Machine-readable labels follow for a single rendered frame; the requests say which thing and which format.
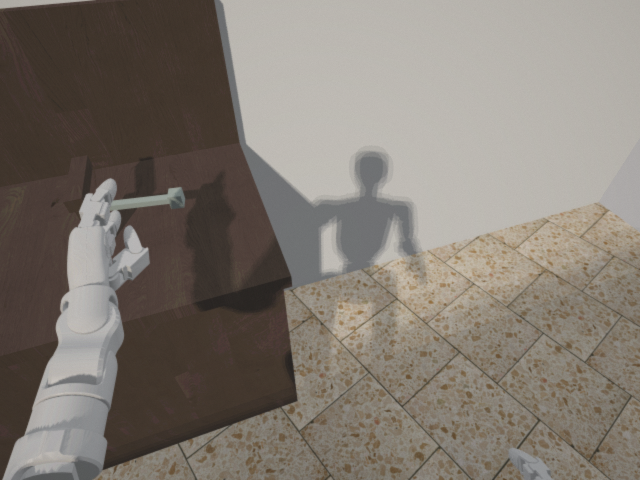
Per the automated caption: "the counter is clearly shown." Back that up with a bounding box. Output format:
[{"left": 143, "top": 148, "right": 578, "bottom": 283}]
[{"left": 0, "top": 0, "right": 298, "bottom": 480}]

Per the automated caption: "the tap lever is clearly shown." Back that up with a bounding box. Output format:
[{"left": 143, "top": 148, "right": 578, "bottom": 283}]
[{"left": 110, "top": 187, "right": 185, "bottom": 211}]

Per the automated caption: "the right robot hand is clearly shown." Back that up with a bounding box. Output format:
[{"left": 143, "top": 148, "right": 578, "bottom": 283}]
[{"left": 508, "top": 448, "right": 553, "bottom": 480}]

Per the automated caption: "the robot left forearm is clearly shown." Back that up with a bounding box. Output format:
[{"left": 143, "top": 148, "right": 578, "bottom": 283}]
[{"left": 2, "top": 285, "right": 124, "bottom": 480}]

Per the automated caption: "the left robot hand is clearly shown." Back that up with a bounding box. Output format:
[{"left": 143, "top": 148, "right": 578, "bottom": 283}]
[{"left": 67, "top": 178, "right": 150, "bottom": 291}]

